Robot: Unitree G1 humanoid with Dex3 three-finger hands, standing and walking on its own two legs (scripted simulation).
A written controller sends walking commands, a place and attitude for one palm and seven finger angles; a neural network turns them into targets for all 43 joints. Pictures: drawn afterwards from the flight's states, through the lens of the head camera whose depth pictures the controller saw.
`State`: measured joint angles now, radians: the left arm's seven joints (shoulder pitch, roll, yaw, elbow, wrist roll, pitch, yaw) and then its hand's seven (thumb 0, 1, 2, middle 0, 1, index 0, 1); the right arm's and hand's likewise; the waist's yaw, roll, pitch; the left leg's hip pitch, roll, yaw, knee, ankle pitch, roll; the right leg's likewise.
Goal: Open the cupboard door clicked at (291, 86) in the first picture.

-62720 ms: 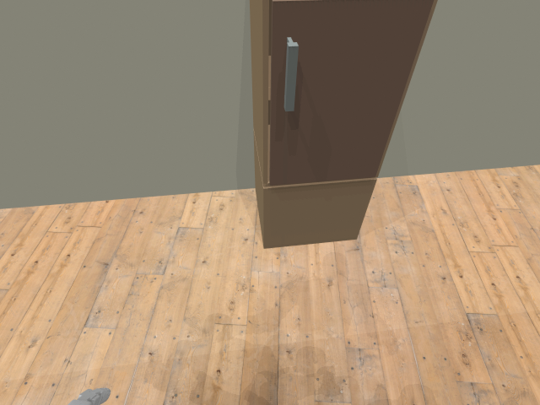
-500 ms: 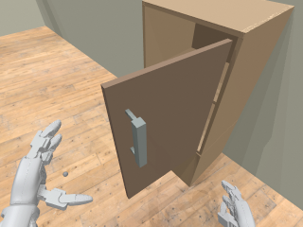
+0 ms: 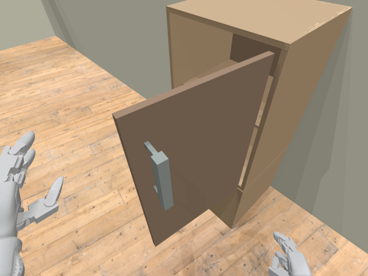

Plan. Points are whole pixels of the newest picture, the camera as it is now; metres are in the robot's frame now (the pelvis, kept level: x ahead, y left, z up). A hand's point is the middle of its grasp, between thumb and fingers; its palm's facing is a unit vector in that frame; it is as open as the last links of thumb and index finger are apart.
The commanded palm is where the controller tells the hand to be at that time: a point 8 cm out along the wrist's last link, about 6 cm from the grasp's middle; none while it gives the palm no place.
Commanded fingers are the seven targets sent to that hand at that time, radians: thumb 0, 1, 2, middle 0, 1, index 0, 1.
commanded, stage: draw the hand back to the body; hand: left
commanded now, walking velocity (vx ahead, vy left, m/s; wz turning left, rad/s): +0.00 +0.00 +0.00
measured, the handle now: (158, 177) +0.30 +0.10 +0.08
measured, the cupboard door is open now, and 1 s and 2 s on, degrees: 82 82 82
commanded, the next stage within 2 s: step back with the hand held close in 0.42 s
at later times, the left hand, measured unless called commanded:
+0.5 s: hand (43, 203) +0.17 +0.25 +0.16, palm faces +0.48 -0.78 -0.39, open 7.4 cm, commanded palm +0.12 +0.29 +0.17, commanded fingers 0.00 0.90 0.90 -0.20 -0.30 -0.20 -0.30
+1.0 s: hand (22, 220) +0.14 +0.27 +0.15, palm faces +0.37 -0.76 -0.54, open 7.4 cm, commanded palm +0.08 +0.31 +0.17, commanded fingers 0.00 0.90 0.90 -0.20 -0.30 -0.20 -0.30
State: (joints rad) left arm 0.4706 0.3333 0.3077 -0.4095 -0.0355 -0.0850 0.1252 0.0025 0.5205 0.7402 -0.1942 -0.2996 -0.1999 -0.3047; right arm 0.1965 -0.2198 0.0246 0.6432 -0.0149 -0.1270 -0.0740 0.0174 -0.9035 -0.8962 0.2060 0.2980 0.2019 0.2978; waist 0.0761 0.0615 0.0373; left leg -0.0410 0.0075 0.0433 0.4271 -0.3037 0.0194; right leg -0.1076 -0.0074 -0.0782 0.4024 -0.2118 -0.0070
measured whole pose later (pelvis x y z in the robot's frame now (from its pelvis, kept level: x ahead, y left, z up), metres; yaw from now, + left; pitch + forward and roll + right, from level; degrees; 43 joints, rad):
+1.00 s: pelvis -0.06 +0.02 -0.01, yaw -2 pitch -1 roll +1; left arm 0.56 0.44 0.44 -0.51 -0.02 -0.19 0.14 0.01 0.88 0.90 -0.21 -0.30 -0.22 -0.31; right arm 0.19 -0.22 -0.02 0.55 0.00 -0.03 -0.09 0.02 -0.91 -0.90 0.20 0.30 0.20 0.30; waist 0.01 -0.02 0.07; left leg -0.27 -0.03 0.09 0.54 -0.26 0.05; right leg -0.36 -0.05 -0.02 0.53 -0.15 0.02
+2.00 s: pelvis -0.23 -0.02 -0.01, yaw -4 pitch +1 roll +1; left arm 0.59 0.46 0.43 -0.50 -0.04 -0.16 0.15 0.01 0.88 0.90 -0.21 -0.30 -0.22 -0.31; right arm 0.17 -0.23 -0.01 0.57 -0.01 -0.12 -0.08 0.02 -0.91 -0.90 0.20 0.30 0.20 0.30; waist -0.02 -0.05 0.04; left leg -0.32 -0.05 0.09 0.47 -0.17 0.06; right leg -0.26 0.00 -0.02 0.63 -0.43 0.01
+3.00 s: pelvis -0.33 +0.01 +0.00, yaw -1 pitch -3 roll +0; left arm 0.53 0.39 0.41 -0.44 0.01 -0.24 0.15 0.01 0.88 0.90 -0.21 -0.30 -0.22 -0.31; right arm 0.26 -0.19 0.02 0.64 -0.02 -0.15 -0.07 0.02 -0.90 -0.90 0.21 0.30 0.20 0.30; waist 0.01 -0.01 0.03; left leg -0.23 -0.02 0.03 0.48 -0.21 0.03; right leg -0.26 0.00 -0.01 0.45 -0.13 0.00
